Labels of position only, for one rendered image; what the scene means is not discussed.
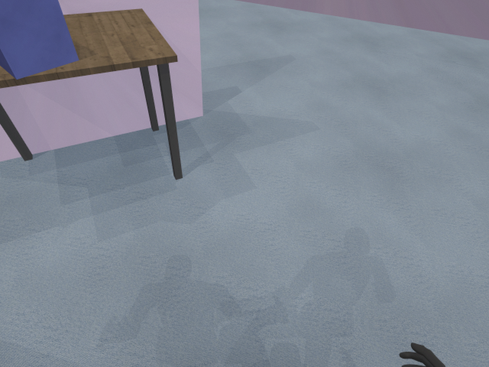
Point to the right robot hand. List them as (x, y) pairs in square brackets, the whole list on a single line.
[(423, 355)]

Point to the carton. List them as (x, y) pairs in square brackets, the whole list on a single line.
[(34, 37)]

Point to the table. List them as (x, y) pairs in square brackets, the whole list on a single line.
[(110, 41)]

